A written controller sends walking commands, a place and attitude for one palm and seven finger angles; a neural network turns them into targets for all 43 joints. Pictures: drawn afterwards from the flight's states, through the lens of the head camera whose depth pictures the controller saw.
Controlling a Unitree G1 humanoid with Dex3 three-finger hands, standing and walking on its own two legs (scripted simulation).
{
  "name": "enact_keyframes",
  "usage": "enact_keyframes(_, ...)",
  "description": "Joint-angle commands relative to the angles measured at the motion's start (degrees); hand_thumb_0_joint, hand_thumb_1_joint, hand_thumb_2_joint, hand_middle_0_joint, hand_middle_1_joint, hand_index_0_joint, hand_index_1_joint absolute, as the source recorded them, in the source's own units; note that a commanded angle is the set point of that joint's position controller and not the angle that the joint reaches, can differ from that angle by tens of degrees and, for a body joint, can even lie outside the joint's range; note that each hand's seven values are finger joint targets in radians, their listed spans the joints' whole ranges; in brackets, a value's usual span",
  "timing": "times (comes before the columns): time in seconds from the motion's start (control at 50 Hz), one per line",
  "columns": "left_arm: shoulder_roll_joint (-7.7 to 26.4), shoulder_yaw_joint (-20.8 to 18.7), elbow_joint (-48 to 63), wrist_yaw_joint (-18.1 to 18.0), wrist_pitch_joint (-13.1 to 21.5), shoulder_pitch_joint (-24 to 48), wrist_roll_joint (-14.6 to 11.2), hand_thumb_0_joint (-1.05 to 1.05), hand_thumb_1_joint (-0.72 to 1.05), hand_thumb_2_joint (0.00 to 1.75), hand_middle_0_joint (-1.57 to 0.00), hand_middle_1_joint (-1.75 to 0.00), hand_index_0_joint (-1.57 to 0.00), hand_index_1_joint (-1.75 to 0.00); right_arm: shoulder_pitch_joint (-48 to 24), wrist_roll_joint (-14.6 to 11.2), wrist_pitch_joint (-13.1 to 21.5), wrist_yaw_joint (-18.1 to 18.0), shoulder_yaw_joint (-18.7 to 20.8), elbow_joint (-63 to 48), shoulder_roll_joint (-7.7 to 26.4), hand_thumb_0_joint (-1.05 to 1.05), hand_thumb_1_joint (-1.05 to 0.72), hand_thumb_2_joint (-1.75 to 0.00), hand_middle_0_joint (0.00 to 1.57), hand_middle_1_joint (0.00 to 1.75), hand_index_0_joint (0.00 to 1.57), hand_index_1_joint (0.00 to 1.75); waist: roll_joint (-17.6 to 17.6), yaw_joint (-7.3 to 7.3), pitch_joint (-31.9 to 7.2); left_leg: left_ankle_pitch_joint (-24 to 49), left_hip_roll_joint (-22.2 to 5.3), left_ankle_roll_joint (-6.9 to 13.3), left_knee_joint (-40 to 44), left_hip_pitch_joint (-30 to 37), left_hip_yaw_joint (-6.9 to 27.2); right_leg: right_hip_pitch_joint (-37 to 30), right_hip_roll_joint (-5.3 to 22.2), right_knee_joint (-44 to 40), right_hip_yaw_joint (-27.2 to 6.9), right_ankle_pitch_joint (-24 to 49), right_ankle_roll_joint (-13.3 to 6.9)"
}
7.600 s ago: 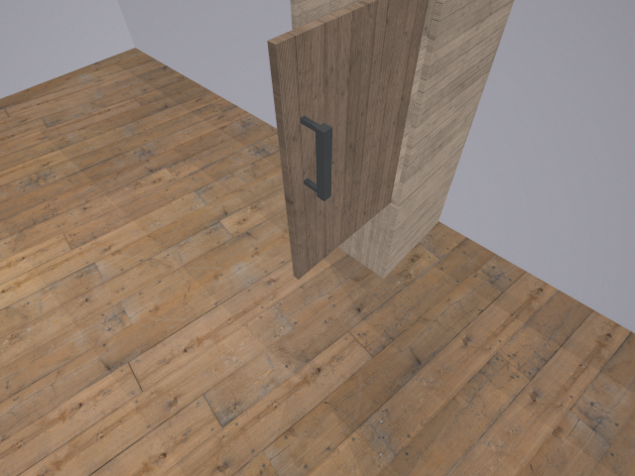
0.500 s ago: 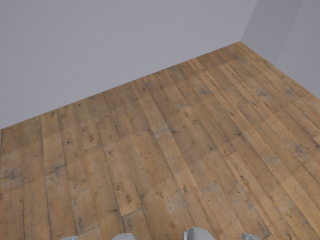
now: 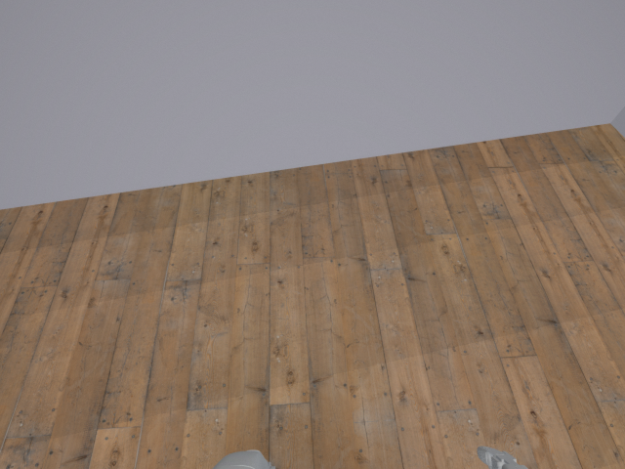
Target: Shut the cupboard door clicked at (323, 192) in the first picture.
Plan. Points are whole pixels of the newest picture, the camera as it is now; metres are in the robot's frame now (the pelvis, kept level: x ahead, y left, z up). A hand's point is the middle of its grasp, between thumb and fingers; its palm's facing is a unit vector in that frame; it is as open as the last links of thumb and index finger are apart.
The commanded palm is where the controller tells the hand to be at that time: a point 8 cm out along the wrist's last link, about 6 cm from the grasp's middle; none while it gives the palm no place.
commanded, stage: walk to a spot facing it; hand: left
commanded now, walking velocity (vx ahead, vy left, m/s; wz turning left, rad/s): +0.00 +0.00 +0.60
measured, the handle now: out of the picture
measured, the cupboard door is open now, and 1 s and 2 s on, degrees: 88 88 88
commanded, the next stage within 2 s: none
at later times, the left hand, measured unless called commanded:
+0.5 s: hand out of the picture +0.05 +0.19 -0.15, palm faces +0.28 -0.91 -0.30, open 7.4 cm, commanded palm none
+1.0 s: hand out of the picture +0.04 +0.24 -0.15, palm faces +0.56 -0.80 -0.24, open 7.4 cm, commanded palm none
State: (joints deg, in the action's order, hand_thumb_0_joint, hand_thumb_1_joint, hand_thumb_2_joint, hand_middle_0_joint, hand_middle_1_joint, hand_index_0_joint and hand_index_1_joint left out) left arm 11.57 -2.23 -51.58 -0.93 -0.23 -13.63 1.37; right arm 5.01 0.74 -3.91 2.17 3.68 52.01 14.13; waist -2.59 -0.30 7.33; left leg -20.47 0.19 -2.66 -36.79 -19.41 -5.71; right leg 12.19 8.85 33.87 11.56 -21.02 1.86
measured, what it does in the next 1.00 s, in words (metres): steps on the spot, turning left: left foot, then right foot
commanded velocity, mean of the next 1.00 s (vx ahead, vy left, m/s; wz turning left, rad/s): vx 0.15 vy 0.00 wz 0.59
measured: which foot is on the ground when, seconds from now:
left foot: up 0.00-0.00, down 0.02-0.38, up 0.40-0.70, down 0.72-1.00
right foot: down 0.00-0.02, up 0.04-0.36, down 0.38-0.72, up 0.74-1.00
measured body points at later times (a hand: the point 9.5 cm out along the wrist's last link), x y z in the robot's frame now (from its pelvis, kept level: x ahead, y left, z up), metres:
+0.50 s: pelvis +0.02 -0.04 +0.00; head +0.08 -0.04 +0.45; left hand +0.04 +0.24 -0.12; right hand +0.16 -0.27 -0.15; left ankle -0.02 +0.08 -0.67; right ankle +0.03 -0.16 -0.73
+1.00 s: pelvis +0.08 +0.01 +0.01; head +0.11 +0.04 +0.46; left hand +0.01 +0.28 -0.13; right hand +0.26 -0.18 -0.13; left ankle +0.01 +0.09 -0.73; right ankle +0.21 -0.10 -0.68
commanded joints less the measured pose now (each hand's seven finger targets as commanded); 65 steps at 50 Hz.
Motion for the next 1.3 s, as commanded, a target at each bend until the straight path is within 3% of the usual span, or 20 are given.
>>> enact_keyframes(0.0,7.0,-2.4,7.3,0.1,-0.1,2.2,-1.0,0.00,0.90,0.90,-0.20,-0.30,-0.20,-0.30,11.7,0.7,2.4,-1.2,4.0,-3.0,16.1,0.00,-0.90,-0.90,0.20,0.30,0.20,0.30,21.8,6.49,-15.4,44.0,-24.5,15.6,14.8,23.9,31.1,21.6,-1.7,27.5,-2.8,-17.6,3.7)
enact_keyframes(0.02,9.1,-2.5,8.3,-0.3,-0.9,5.6,-0.3,0.00,0.90,0.90,-0.20,-0.30,-0.20,-0.30,13.8,0.5,2.1,-1.7,3.8,-2.0,16.2,0.00,-0.90,-0.90,0.20,0.30,0.20,0.30,12.6,7.14,-15.8,35.8,-25.4,17.9,14.5,21.1,30.8,22.8,-1.8,33.0,-9.6,-17.4,2.7)
enact_keyframes(0.06,8.1,-2.8,6.4,-0.3,-1.1,6.7,-0.5,0.00,0.90,0.90,-0.20,-0.30,-0.20,-0.30,8.0,0.6,2.5,-2.9,3.3,-3.7,13.3,0.00,-0.90,-0.90,0.20,0.30,0.20,0.30,13.5,4.52,-12.6,26.2,-18.8,14.9,15.8,13.9,26.1,22.9,-1.7,34.7,-12.4,-9.5,2.7)
enact_keyframes(0.2,7.1,-2.8,5.0,0.5,-1.8,4.5,-0.3,0.00,0.90,0.90,-0.20,-0.30,-0.20,-0.30,3.2,0.9,2.3,-2.6,2.8,-4.5,11.4,0.00,-0.90,-0.90,0.20,0.30,0.20,0.30,10.5,1.47,-9.0,9.2,-12.2,11.4,18.8,4.7,22.5,13.5,-5.0,18.9,-10.7,-4.0,2.2)
enact_keyframes(0.32,8.2,-3.2,4.7,-0.1,-0.4,-1.1,-0.7,0.00,0.90,0.90,-0.20,-0.30,-0.20,-0.30,1.2,0.4,1.7,-2.2,3.4,-5.4,10.4,0.00,-0.90,-0.90,0.20,0.30,0.20,0.30,10.0,-1.32,-11.3,13.3,-7.6,8.1,11.3,-2.3,24.2,-4.6,-7.9,-6.5,-9.6,5.0,1.0)
enact_keyframes(0.36,16.0,-4.6,4.9,-0.8,0.6,-3.1,0.5,0.00,0.90,0.90,-0.20,-0.30,-0.20,-0.30,1.5,-0.3,2.0,-1.6,2.4,-7.5,4.5,0.00,-0.90,-0.90,0.20,0.30,0.20,0.30,-14.4,-2.95,-11.3,-9.4,5.0,0.3,-10.2,-17.3,8.1,-13.3,15.4,-19.7,-32.2,5.6,-8.2)
enact_keyframes(0.38,16.4,-4.1,5.9,-0.8,0.2,-1.2,0.2,0.00,0.90,0.90,-0.20,-0.30,-0.20,-0.30,0.8,0.3,2.0,-1.2,2.7,-7.9,6.1,0.00,-0.90,-0.90,0.20,0.30,0.20,0.30,-10.4,-2.46,-9.9,-13.6,2.2,0.6,-21.9,-14.4,8.7,-5.7,19.6,-19.3,-30.7,11.7,-11.9)
enact_keyframes(0.48,10.4,-2.9,5.1,-1.3,0.9,0.0,-0.1,0.00,0.90,0.90,-0.20,-0.30,-0.20,-0.30,-1.3,-0.2,0.9,-0.6,1.5,-5.2,3.5,0.00,-0.90,-0.90,0.20,0.30,0.20,0.30,-9.5,-0.94,-8.7,-7.0,-1.0,-1.3,-22.9,-14.1,4.4,-11.3,9.5,-10.4,-12.3,43.3,-8.6)
enact_keyframes(0.6,13.8,-4.1,2.4,-0.4,1.3,-3.6,0.3,0.00,0.90,0.90,-0.20,-0.30,-0.20,-0.30,-3.8,-0.1,1.9,0.3,0.4,-5.8,2.4,0.00,-0.90,-0.90,0.20,0.30,0.20,0.30,-10.1,-2.74,-8.7,-5.2,-0.4,0.1,-4.4,-5.9,-0.9,-11.5,12.0,-10.8,-10.4,29.3,-7.3)
enact_keyframes(0.66,14.0,-4.5,2.1,0.7,1.4,-0.8,-0.4,0.00,0.90,0.90,-0.20,-0.30,-0.20,-0.30,3.8,0.5,3.1,0.0,0.9,-4.0,5.0,0.00,-0.90,-0.90,0.20,0.30,0.20,0.30,-4.0,2.24,-10.0,2.3,0.9,2.2,9.1,11.1,-2.4,-0.8,10.4,-1.0,-5.0,18.1,-3.5)
enact_keyframes(0.7,7.3,-2.7,7.2,1.9,1.3,5.1,-0.7,0.00,0.90,0.90,-0.20,-0.30,-0.20,-0.30,17.2,1.4,3.8,-1.1,3.9,-1.6,16.6,0.00,-0.90,-0.90,0.20,0.30,0.20,0.30,22.5,9.38,-12.7,5.8,-23.5,15.6,20.0,28.0,35.9,28.5,-2.6,29.6,-1.0,-15.7,3.1)
enact_keyframes(0.72,9.0,-2.7,8.7,1.6,1.0,10.5,-0.1,0.00,0.90,0.90,-0.20,-0.30,-0.20,-0.30,19.5,1.0,3.6,-1.6,3.7,-0.2,16.4,0.00,-0.90,-0.90,0.20,0.30,0.20,0.30,14.1,9.91,-11.5,-1.5,-25.2,18.0,21.7,23.4,38.5,31.3,-1.2,34.6,-9.4,-14.8,1.8)
enact_keyframes(0.8,8.1,-3.3,4.4,2.7,0.7,6.2,0.3,0.00,0.90,0.90,-0.20,-0.30,-0.20,-0.30,7.7,1.0,5.1,-2.6,2.0,-3.3,10.6,0.00,-0.90,-0.90,0.20,0.30,0.20,0.30,11.5,2.22,-5.2,-9.5,-14.7,12.0,24.7,7.0,25.8,25.1,-0.8,32.2,-11.8,-0.1,1.7)
enact_keyframes(1.0,7.4,-2.5,6.3,3.3,1.5,9.7,0.0,0.00,0.90,0.90,-0.20,-0.30,-0.20,-0.30,9.8,0.8,5.7,-2.0,2.7,-0.4,10.6,0.00,-0.90,-0.90,0.20,0.30,0.20,0.30,10.0,2.11,-6.6,-1.6,-11.0,12.1,22.1,7.0,22.6,13.3,-5.5,5.4,-8.3,4.4,2.9)
enact_keyframes(1.06,8.9,-3.4,3.5,3.0,2.3,1.5,0.0,0.00,0.90,0.90,-0.20,-0.30,-0.20,-0.30,7.0,0.4,5.5,-2.1,2.4,-0.7,9.0,0.00,-0.90,-0.90,0.20,0.30,0.20,0.30,6.4,-2.35,-8.0,-1.1,-7.1,9.2,12.6,-3.6,20.0,-6.8,-7.1,-5.8,-7.8,7.5,2.3)
enact_keyframes(1.08,12.7,-4.5,1.8,2.3,3.1,-5.4,0.4,0.00,0.90,0.90,-0.20,-0.30,-0.20,-0.30,6.0,-0.1,5.8,-1.8,1.9,-1.4,6.1,0.00,-0.90,-0.90,0.20,0.30,0.20,0.30,-2.8,-5.72,-10.2,-5.7,-1.9,6.2,1.0,-15.5,14.5,-21.0,1.3,-12.9,-17.9,-1.5,-0.2)
enact_keyframes(1.1,18.1,-5.7,0.7,1.7,3.1,-11.6,0.7,0.00,0.90,0.90,-0.20,-0.30,-0.20,-0.30,5.8,-0.2,6.2,-1.7,1.0,-3.3,2.5,0.00,-0.90,-0.90,0.20,0.30,0.20,0.30,-18.9,-8.29,-13.6,-15.6,3.5,3.3,-17.1,-23.6,5.4,-27.1,17.9,-21.1,-36.3,-10.5,-6.1)
enact_keyframes(1.12,17.0,-5.1,1.0,1.2,2.9,-11.0,0.0,0.00,0.90,0.90,-0.20,-0.30,-0.20,-0.30,3.8,0.5,6.2,-1.4,1.4,-4.2,5.2,0.00,-0.90,-0.90,0.20,0.30,0.20,0.30,-14.1,-7.09,-10.7,-14.9,-0.9,3.3,-26.6,-25.2,7.9,-20.7,20.7,-24.0,-40.0,-16.5,-9.5)
enact_keyframes(1.2,6.7,-2.5,0.9,0.7,4.6,-3.7,-0.1,0.00,0.90,0.90,-0.20,-0.30,-0.20,-0.30,2.5,0.9,4.9,0.0,1.1,-0.8,2.3,0.00,-0.90,-0.90,0.20,0.30,0.20,0.30,-7.0,-1.39,-5.8,3.7,-6.3,1.4,-31.4,-21.6,7.1,-9.4,12.3,-22.0,-16.3,10.8,-5.9)
enact_keyframes(1.28,6.2,-1.9,-2.8,0.3,6.0,-7.8,0.1,0.00,0.90,0.90,-0.20,-0.30,-0.20,-0.30,0.0,0.7,4.1,0.9,0.3,-1.3,-0.7,0.00,-0.90,-0.90,0.20,0.30,0.20,0.30,-5.3,-1.38,-6.5,6.9,-5.6,0.7,-22.5,-21.8,3.5,-14.0,10.9,-20.9,-7.1,30.2,-6.6)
